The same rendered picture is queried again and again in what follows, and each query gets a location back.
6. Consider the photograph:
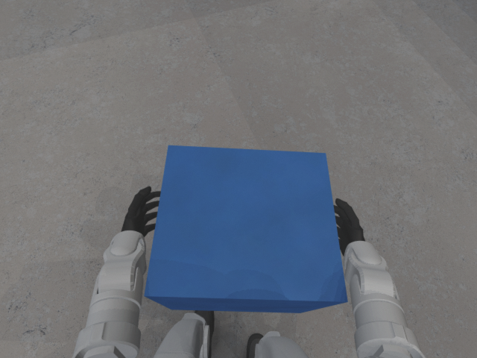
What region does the left robot thigh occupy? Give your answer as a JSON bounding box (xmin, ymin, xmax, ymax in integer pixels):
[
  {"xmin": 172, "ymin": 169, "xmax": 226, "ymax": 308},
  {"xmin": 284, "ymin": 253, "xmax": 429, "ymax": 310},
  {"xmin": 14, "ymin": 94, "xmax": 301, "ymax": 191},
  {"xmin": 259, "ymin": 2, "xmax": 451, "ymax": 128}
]
[{"xmin": 153, "ymin": 319, "xmax": 210, "ymax": 358}]

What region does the right robot shin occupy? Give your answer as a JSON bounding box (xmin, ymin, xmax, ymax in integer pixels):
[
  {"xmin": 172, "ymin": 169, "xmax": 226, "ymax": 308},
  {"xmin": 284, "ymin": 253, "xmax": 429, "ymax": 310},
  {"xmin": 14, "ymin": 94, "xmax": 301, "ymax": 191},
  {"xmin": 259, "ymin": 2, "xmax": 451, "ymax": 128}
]
[{"xmin": 260, "ymin": 331, "xmax": 280, "ymax": 341}]

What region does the right robot hand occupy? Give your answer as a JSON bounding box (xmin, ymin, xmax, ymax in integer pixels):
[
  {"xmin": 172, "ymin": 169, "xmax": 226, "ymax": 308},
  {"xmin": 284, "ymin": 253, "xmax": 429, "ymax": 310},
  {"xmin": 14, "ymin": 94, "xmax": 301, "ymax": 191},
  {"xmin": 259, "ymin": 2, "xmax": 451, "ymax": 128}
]
[{"xmin": 334, "ymin": 198, "xmax": 365, "ymax": 256}]

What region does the right robot forearm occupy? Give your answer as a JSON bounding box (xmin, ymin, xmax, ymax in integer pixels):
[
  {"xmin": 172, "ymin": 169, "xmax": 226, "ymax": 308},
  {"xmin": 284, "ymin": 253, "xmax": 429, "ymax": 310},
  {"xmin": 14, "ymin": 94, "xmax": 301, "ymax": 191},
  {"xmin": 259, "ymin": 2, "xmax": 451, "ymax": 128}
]
[{"xmin": 344, "ymin": 241, "xmax": 425, "ymax": 358}]

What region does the carton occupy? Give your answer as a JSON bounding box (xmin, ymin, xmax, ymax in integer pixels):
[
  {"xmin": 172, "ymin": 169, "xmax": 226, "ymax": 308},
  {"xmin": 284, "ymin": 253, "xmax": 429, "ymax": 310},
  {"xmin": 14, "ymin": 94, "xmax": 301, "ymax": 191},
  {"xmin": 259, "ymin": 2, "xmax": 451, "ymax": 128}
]
[{"xmin": 144, "ymin": 145, "xmax": 348, "ymax": 313}]

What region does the left robot forearm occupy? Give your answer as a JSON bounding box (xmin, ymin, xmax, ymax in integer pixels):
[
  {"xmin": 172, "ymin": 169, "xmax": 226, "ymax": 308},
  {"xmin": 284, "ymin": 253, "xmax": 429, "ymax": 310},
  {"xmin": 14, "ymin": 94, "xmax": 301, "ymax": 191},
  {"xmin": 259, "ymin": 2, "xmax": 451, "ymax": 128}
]
[{"xmin": 72, "ymin": 230, "xmax": 147, "ymax": 358}]

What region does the left robot hand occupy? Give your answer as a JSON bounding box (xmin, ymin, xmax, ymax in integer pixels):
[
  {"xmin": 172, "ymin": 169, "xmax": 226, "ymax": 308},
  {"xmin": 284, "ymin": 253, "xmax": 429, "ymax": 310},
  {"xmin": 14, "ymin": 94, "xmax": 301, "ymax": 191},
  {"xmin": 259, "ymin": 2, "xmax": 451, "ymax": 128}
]
[{"xmin": 121, "ymin": 186, "xmax": 161, "ymax": 237}]

